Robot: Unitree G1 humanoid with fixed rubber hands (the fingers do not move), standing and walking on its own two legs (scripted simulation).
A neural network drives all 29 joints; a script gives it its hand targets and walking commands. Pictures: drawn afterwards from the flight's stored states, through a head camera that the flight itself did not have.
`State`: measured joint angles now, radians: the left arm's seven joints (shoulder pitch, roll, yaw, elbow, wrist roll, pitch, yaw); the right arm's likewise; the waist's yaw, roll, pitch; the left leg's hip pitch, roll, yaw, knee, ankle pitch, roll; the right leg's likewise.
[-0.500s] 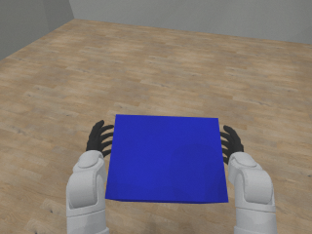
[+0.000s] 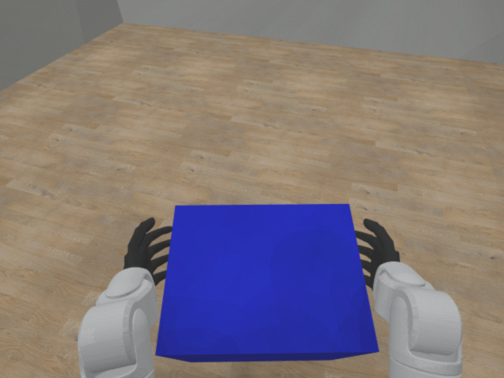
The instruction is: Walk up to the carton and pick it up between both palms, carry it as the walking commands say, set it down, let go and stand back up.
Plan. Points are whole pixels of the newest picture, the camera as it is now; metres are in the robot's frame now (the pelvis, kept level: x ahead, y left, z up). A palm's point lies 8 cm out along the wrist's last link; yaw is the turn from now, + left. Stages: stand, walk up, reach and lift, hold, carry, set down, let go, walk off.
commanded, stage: carry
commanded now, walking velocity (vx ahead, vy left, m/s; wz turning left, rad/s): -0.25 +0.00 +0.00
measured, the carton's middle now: (261, 291) +0.26 +0.01 +0.02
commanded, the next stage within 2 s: none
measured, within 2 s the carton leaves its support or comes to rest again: neither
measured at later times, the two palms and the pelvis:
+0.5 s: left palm out of the picture +0.09 +0.21 +0.11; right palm out of the picture +0.11 -0.11 +0.12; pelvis -0.14 +0.03 +0.01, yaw +2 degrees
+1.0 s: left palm out of the picture -0.10 +0.21 +0.10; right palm out of the picture -0.09 -0.12 +0.10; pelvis -0.34 +0.03 +0.00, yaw +3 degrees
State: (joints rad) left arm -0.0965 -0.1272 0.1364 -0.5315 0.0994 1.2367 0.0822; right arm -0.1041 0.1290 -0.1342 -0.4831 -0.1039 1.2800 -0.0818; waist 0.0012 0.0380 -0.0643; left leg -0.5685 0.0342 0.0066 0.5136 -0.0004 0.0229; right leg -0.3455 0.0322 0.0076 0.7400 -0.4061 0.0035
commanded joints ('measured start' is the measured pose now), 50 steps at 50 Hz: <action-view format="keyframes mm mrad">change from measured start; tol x32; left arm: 1 -306 -826 -714 -73 -378 1 -120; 50 -403 -813 -748 -138 -363 -14 -137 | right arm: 1 -403 773 748 -215 380 -54 105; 50 -381 841 719 -109 387 -59 143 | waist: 1 15 -7 -351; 13 1 -276 -352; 17 -9 289 -345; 29 -3 212 -293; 35 9 -394 -263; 47 -2 -250 -318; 50 -18 281 -237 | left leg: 1 182 72 -65 -68 -221 -81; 5 41 -32 -2 659 -409 -61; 12 76 -54 72 207 -442 -53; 15 383 49 49 -146 -95 -51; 18 513 365 -202 -21 942 112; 32 288 204 -116 -56 2 73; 35 -53 -14 61 428 -553 -68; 39 92 -43 -5 689 -438 -53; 48 339 -23 77 -137 -369 -48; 50 417 342 -355 -243 -166 50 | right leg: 1 234 -139 79 -437 60 -28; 5 -87 -354 193 -408 477 -174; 12 254 -285 150 -179 1088 -128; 15 122 -204 51 -75 773 -38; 18 -244 -35 -26 366 -203 42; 32 82 -49 -109 -304 94 18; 35 145 -456 369 -416 497 -140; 47 92 -283 162 -330 393 -98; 50 -287 -79 -31 23 -37 44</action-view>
